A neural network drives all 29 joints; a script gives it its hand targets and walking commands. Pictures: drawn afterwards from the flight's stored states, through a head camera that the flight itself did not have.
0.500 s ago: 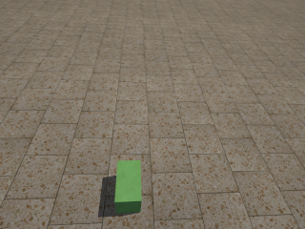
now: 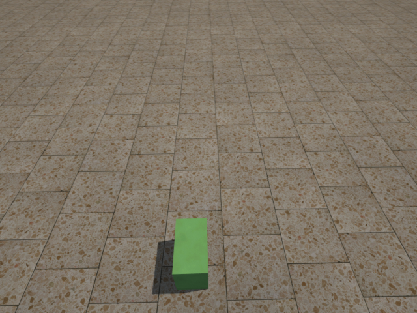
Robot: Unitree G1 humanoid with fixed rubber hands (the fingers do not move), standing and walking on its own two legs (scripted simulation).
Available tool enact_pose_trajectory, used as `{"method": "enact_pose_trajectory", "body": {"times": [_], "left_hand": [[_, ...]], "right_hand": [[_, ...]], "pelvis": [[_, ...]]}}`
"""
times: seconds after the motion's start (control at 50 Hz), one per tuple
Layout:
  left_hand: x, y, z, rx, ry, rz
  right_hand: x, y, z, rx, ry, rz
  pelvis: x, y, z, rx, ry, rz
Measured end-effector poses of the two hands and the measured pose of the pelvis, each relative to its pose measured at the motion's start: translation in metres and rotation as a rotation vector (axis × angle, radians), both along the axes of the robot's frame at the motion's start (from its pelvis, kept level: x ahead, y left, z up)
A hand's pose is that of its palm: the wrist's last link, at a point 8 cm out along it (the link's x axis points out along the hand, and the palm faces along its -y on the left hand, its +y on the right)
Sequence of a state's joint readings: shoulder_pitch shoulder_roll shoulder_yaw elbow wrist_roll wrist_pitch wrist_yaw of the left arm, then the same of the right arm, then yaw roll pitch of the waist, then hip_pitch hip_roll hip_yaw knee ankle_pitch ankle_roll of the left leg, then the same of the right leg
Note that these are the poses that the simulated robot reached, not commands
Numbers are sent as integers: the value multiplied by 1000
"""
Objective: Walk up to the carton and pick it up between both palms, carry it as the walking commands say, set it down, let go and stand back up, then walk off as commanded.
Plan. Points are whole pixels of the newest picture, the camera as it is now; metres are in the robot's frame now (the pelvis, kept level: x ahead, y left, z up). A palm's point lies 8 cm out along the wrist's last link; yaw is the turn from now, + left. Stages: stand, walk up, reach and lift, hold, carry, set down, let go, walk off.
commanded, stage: walk up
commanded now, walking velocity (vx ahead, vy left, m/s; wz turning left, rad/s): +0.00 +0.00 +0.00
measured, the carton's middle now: (192, 253) +0.53 +0.05 -0.66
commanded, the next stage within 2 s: none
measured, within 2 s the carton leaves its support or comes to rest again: neither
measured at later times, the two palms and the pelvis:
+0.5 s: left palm out of the picture +0.08 +0.23 -0.11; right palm out of the picture +0.05 -0.24 -0.12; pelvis +0.01 -0.01 +0.01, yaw -1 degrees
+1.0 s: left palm out of the picture +0.17 +0.31 -0.12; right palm out of the picture +0.13 -0.17 -0.13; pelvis +0.11 +0.07 +0.00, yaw +2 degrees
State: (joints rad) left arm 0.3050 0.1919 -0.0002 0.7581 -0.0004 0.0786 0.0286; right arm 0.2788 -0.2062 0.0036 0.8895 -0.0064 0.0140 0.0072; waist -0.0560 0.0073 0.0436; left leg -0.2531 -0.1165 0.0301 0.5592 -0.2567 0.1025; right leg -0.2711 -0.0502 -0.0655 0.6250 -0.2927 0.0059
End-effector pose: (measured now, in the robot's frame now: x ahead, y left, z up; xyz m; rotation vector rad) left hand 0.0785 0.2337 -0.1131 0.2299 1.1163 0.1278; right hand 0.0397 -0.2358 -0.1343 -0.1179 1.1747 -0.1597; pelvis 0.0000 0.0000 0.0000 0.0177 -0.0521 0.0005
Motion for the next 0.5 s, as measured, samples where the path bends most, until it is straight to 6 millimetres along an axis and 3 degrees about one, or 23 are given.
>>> {"method": "enact_pose_trajectory", "body": {"times": [0.14,0.34,0.4,0.5], "left_hand": [[5,-22,3,-18,-18,-27],[12,-33,3,-37,-32,-31],[11,-29,3,-33,-31,-28],[-3,-3,5,-1,27,-14]], "right_hand": [[-7,-17,7,-9,2,-24],[-4,-21,9,-11,6,-27],[-2,-19,9,-7,15,-27],[6,-7,13,9,30,-13]], "pelvis": [[-2,-16,5,-17,7,-25],[3,-19,7,-19,18,-29],[5,-18,7,-18,20,-29],[12,-6,11,-22,38,-20]]}}
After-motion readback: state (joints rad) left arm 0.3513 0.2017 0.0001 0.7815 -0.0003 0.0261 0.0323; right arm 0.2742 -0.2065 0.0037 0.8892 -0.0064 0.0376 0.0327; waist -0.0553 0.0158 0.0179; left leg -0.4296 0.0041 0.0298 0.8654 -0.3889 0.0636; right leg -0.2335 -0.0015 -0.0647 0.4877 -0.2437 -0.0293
